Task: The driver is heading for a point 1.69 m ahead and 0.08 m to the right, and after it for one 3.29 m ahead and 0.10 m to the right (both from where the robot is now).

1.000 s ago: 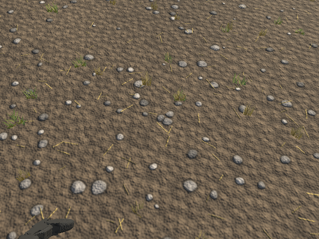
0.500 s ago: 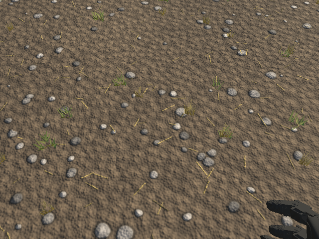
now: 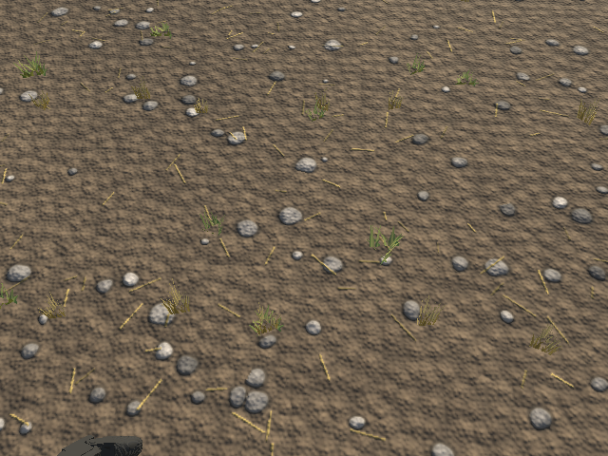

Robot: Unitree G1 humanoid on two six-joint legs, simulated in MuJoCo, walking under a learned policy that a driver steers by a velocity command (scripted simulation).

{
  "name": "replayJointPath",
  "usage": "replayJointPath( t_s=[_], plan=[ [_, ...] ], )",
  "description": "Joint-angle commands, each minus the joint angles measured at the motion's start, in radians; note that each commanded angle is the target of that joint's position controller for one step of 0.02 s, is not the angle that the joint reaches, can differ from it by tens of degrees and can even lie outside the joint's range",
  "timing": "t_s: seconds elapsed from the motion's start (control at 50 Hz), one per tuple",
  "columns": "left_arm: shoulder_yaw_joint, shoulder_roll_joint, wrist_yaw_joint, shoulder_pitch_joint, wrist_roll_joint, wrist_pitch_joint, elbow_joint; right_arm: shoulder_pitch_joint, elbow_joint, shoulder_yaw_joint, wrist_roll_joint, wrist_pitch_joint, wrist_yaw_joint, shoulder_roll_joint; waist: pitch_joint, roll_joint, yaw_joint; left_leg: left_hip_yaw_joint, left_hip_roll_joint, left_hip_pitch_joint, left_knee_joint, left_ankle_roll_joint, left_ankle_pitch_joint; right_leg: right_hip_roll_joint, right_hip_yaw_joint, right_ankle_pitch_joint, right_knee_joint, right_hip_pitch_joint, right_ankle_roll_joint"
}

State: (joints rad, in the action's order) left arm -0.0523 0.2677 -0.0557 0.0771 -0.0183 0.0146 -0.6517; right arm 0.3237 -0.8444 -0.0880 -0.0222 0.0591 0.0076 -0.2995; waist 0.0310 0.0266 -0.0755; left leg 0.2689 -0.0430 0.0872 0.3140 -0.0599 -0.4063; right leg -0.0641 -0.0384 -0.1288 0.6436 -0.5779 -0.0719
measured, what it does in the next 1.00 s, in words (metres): walks ahead: right foot, then left foot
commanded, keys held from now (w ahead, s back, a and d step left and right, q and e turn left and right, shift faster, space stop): w+e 0.30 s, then w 0.14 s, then w+q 0.56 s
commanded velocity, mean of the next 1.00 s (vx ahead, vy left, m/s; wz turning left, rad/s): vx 0.50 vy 0.00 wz -0.10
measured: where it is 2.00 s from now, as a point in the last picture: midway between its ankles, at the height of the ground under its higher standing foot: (292, 252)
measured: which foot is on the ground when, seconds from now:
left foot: down 0.00-0.04, up 0.06-0.50, down 0.52-1.00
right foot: up 0.00-0.00, down 0.02-0.54, up 0.56-1.00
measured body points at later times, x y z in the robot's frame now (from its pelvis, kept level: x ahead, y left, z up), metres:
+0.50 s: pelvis +0.28 -0.02 +0.01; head +0.31 -0.04 +0.46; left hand +0.39 +0.26 -0.10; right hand +0.45 -0.31 -0.07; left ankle +0.46 +0.06 -0.71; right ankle +0.14 -0.10 -0.72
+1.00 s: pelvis +0.56 -0.07 +0.01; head +0.58 -0.07 +0.46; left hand +0.83 +0.13 -0.05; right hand +0.53 -0.36 -0.11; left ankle +0.45 +0.06 -0.72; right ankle +0.67 -0.20 -0.72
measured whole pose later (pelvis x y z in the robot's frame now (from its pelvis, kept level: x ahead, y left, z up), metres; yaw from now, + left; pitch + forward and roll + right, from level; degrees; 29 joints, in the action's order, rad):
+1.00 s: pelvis +0.56 -0.07 +0.01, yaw -2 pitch +2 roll +0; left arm -0.03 0.26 -0.02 0.01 -0.01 0.11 -0.63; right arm 0.43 -0.80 -0.06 -0.03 0.03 0.02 -0.29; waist 0.01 0.02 -0.11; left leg -0.22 0.09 -0.07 0.43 0.04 -0.39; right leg 0.01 0.09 -0.04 0.44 -0.44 0.02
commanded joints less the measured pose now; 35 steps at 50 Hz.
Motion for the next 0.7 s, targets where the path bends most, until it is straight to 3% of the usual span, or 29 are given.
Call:
replayJointPath(
  t_s=[0.02,0.04,0.06,0.08,0.1,0.12,0.14,0.16,0.22,0.32,0.38,0.42,0.48,0.5,0.52,0.54,0.56,0.58,0.6,0.62,0.64,0.66,0.7],
  plan=[
    [-0.089,0.191,0.012,0.262,-0.003,0.002,0.005,-0.056,0.063,-0.041,-0.013,-0.007,0.011,-0.191,-0.145,-0.085,0.206,-0.027,-0.192,-0.128,0.406,0.117,0.992,0.13,-0.077,-0.014,-0.075,0.42,-0.087],
    [-0.12,0.295,0.035,0.389,-0.009,-0.009,-0.021,-0.026,0.088,-0.012,0.029,0.001,0.011,-0.115,-0.23,0.1,0.226,-0.022,-0.127,-0.416,0.751,0.064,0.488,-0.054,0.216,0.049,-0.089,0.715,-0.159],
    [-0.117,0.358,0.031,0.319,-0.011,0.007,0.017,0.018,0.147,0.022,0.037,0.033,0.0,-0.027,-0.361,0.28,0.121,-0.208,0.084,-0.788,1.057,0.016,-0.188,-0.257,0.808,-0.198,-0.278,0.957,-0.36],
    [-0.09,0.262,0.02,0.33,-0.006,0.022,0.03,-0.095,0.154,0.003,0.0,0.065,-0.013,-0.126,-0.364,0.111,0.2,-0.364,0.035,-0.891,1.101,0.04,-0.149,-0.266,0.817,-0.255,-0.366,0.945,-0.317],
    [-0.075,0.217,0.02,0.306,0.001,0.036,0.021,-0.156,0.175,0.002,-0.024,0.08,-0.018,-0.136,-0.235,0.081,0.189,-0.349,-0.002,-0.933,1.058,0.065,-0.065,-0.236,0.68,-0.205,-0.362,0.839,-0.278],
    [-0.066,0.191,0.02,0.246,0.0,0.042,0.025,-0.157,0.167,0.005,-0.006,0.084,-0.009,-0.12,-0.151,-0.011,0.138,-0.35,-0.046,-0.884,0.967,0.069,0.012,-0.192,0.567,-0.097,-0.358,0.686,-0.244],
    [-0.055,0.156,0.025,0.186,0.004,0.044,0.036,-0.15,0.156,-0.002,0.02,0.079,-0.002,-0.13,-0.116,-0.007,0.101,-0.353,-0.075,-0.813,0.882,0.063,0.057,-0.156,0.481,0.004,-0.365,0.571,-0.223],
    [-0.05,0.145,0.031,0.155,0.015,0.044,0.053,-0.132,0.152,-0.005,0.027,0.067,-0.004,-0.132,-0.1,0.019,0.072,-0.357,-0.087,-0.75,0.849,0.056,0.088,-0.133,0.444,0.068,-0.386,0.491,-0.219],
    [-0.054,0.162,0.046,0.161,0.012,0.051,0.048,-0.136,0.154,0.0,0.038,0.04,-0.003,-0.1,-0.079,0.01,0.056,-0.332,-0.07,-0.712,0.731,0.015,0.155,-0.1,0.366,0.2,-0.419,0.39,-0.229],
    [-0.059,0.179,0.07,0.227,0.001,0.043,0.014,-0.308,0.194,0.024,0.032,0.041,-0.014,-0.049,-0.035,0.044,0.118,-0.32,-0.01,-0.669,0.366,-0.015,0.453,-0.031,0.278,0.119,-0.411,0.345,-0.164],
    [-0.056,0.173,0.07,0.283,-0.002,0.043,-0.021,-0.375,0.207,0.029,0.02,0.053,-0.032,-0.052,-0.02,0.056,0.157,-0.316,0.007,-0.614,0.26,0.0,0.541,-0.059,0.299,0.058,-0.397,0.368,-0.149],
    [-0.054,0.168,0.069,0.31,-0.002,0.04,-0.04,-0.395,0.218,0.024,0.018,0.061,-0.041,-0.071,-0.008,0.061,0.164,-0.325,0.009,-0.631,0.212,0.025,0.499,-0.09,0.336,0.059,-0.353,0.442,-0.144],
    [-0.059,0.178,0.07,0.305,0.005,0.031,-0.054,-0.348,0.212,0.014,0.016,0.067,-0.047,-0.097,-0.004,0.1,0.137,-0.3,0.016,-0.608,0.181,0.078,0.372,-0.137,0.364,0.178,-0.294,0.541,-0.123],
    [-0.057,0.177,0.07,0.289,0.005,0.028,-0.053,-0.289,0.196,0.006,0.018,0.069,-0.044,-0.11,-0.026,0.104,0.101,-0.27,0.037,-0.532,0.152,0.105,0.353,-0.12,0.338,0.323,-0.232,0.555,-0.106],
    [-0.049,0.156,0.07,0.283,0.009,0.026,-0.051,-0.18,0.164,-0.01,0.024,0.07,-0.04,-0.141,-0.104,0.083,0.052,-0.266,0.04,-0.375,0.148,0.143,0.376,-0.069,0.285,0.467,-0.088,0.548,-0.081],
    [-0.032,0.125,0.075,0.288,0.025,0.025,-0.031,-0.021,0.142,-0.02,0.033,0.071,-0.04,-0.186,-0.255,-0.007,-0.008,-0.443,-0.094,-0.112,0.179,0.217,0.426,-0.009,0.222,0.333,0.18,0.422,-0.045],
    [-0.017,0.069,0.072,0.419,0.009,0.04,-0.025,0.071,0.11,-0.044,0.032,0.06,-0.047,-0.266,-0.355,-0.31,0.034,-0.898,-0.284,0.217,0.089,0.392,0.224,0.151,0.125,-0.17,0.54,0.035,0.051],
    [-0.018,0.122,0.069,0.384,0.01,0.054,-0.024,0.069,0.107,-0.021,-0.005,0.057,-0.057,-0.181,-0.319,-0.283,0.013,-1.081,-0.301,0.241,-0.027,0.391,-0.014,0.128,0.188,-0.416,0.632,-0.13,0.053],
    [-0.031,0.17,0.062,0.264,-0.004,0.065,-0.002,0.006,0.123,-0.006,-0.009,0.05,-0.053,-0.131,-0.17,-0.181,0.0,-0.961,-0.275,0.125,-0.038,0.348,-0.051,0.073,0.187,-0.341,0.656,-0.198,0.047],
    [-0.025,0.159,0.061,0.183,0.002,0.075,0.016,-0.037,0.14,-0.001,0.008,0.041,-0.048,-0.123,-0.102,-0.083,0.006,-0.855,-0.232,0.006,-0.05,0.324,0.026,0.042,0.16,-0.275,0.62,-0.18,0.042],
    [-0.027,0.149,0.06,0.141,0.019,0.085,0.031,-0.061,0.142,0.004,0.015,0.036,-0.046,-0.112,-0.041,-0.048,0.025,-0.788,-0.199,-0.091,-0.068,0.322,0.132,0.018,0.148,-0.231,0.543,-0.171,0.046],
    [-0.03,0.14,0.06,0.146,0.031,0.088,0.033,-0.071,0.147,0.01,0.022,0.036,-0.041,-0.099,-0.045,-0.069,0.051,-0.739,-0.166,-0.138,-0.08,0.312,0.226,-0.005,0.149,-0.193,0.477,-0.117,0.05],
    [-0.026,0.113,0.059,0.165,0.035,0.086,0.033,-0.067,0.146,0.011,0.016,0.033,-0.033,-0.096,-0.059,-0.112,0.073,-0.676,-0.128,-0.18,-0.098,0.317,0.335,-0.007,0.129,-0.183,0.377,-0.065,0.074]
  ],
)
Keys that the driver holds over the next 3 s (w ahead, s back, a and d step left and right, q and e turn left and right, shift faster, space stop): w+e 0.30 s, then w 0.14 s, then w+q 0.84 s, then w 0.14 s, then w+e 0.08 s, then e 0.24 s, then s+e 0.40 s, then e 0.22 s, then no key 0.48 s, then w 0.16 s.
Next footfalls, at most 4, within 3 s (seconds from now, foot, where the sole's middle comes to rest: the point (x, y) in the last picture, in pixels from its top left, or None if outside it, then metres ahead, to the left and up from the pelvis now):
0.02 right None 0.18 -0.10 -0.76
0.52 left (285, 442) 0.49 0.05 -0.76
1.02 right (386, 339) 0.71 -0.20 -0.76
1.50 left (251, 265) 0.95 0.11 -0.76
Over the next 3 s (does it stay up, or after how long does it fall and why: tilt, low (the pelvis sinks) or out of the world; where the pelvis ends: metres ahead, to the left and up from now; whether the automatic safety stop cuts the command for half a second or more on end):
stays up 0.92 0.05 0.01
